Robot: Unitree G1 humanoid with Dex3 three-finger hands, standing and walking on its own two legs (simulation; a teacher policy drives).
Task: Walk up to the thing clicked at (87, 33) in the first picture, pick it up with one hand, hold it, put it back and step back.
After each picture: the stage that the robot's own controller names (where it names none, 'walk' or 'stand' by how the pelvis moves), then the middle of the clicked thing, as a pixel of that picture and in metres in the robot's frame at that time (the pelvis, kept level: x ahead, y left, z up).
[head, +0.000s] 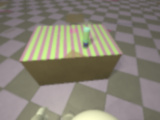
stand; (85, 38) +0.84 +0.09 -0.03
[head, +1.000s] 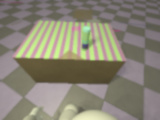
walk; (85, 39) +0.74 +0.11 -0.01
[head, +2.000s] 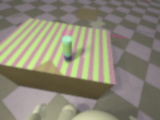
stand; (67, 51) +0.52 +0.21 +0.00
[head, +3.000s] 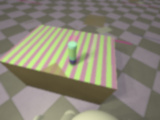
stand; (72, 55) +0.54 +0.19 -0.03
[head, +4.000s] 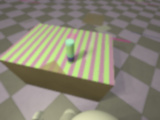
stand; (70, 52) +0.56 +0.21 -0.03
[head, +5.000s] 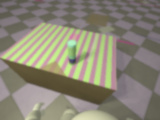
stand; (72, 54) +0.54 +0.19 -0.02
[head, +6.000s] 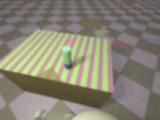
stand; (67, 59) +0.50 +0.22 -0.03
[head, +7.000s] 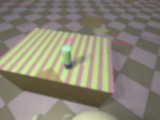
stand; (67, 59) +0.49 +0.21 -0.03
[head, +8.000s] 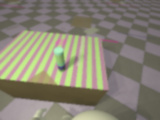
stand; (60, 61) +0.48 +0.25 -0.03
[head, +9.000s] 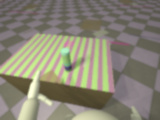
rise first; (67, 61) +0.49 +0.24 -0.03
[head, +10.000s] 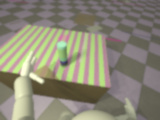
go down; (63, 55) +0.51 +0.23 -0.01
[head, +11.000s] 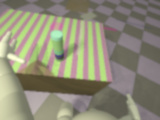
go down; (58, 48) +0.50 +0.22 +0.04
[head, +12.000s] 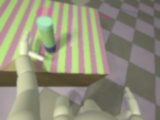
close in; (48, 39) +0.50 +0.23 +0.06
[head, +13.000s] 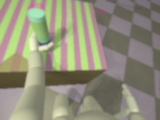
close; (42, 34) +0.52 +0.24 +0.08
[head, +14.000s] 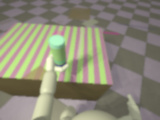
lift; (59, 57) +0.37 +0.18 +0.14
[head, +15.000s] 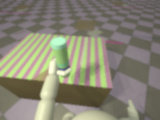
hold; (62, 60) +0.33 +0.17 +0.18
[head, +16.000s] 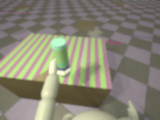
hold; (62, 60) +0.33 +0.17 +0.17
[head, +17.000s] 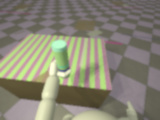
hold; (62, 62) +0.33 +0.17 +0.16
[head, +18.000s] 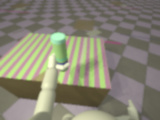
crouch; (61, 55) +0.37 +0.19 +0.17
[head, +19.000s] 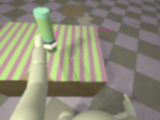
lower; (47, 34) +0.49 +0.24 +0.19
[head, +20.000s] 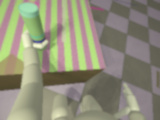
lower; (36, 31) +0.53 +0.25 +0.09
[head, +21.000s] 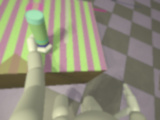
lower; (41, 36) +0.51 +0.24 +0.08
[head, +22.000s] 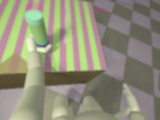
lower; (40, 36) +0.51 +0.24 +0.08
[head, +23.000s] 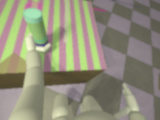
lower; (39, 35) +0.51 +0.24 +0.08
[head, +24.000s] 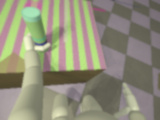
open; (38, 34) +0.52 +0.25 +0.08
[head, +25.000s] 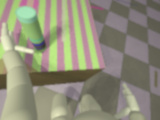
rise; (35, 34) +0.51 +0.25 +0.08
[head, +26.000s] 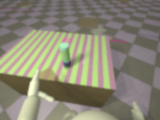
sink last; (66, 57) +0.50 +0.23 +0.02
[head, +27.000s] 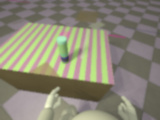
stand; (63, 51) +0.51 +0.24 +0.03
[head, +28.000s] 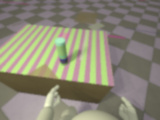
stand; (62, 53) +0.50 +0.25 +0.03
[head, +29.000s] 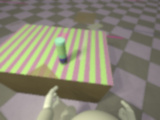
stand; (62, 53) +0.50 +0.24 +0.03
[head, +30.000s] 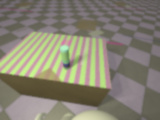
stand; (65, 58) +0.52 +0.24 -0.03
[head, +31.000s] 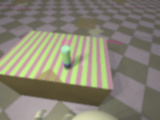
stand; (66, 59) +0.51 +0.22 -0.03
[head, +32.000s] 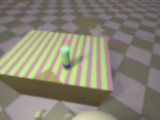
stand; (66, 59) +0.50 +0.22 -0.03
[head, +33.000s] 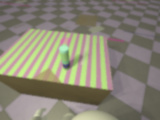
walk; (65, 59) +0.49 +0.23 -0.03
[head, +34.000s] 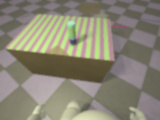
walk; (72, 35) +0.73 +0.23 -0.01
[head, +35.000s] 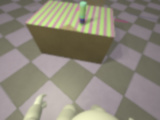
walk; (82, 14) +1.10 +0.19 +0.00
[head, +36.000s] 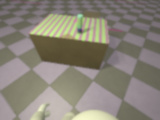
stand; (79, 25) +1.13 +0.20 -0.02
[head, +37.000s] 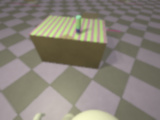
stand; (78, 25) +1.17 +0.22 -0.03
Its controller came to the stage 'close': yes
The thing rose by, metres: 0.21
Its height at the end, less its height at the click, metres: +0.00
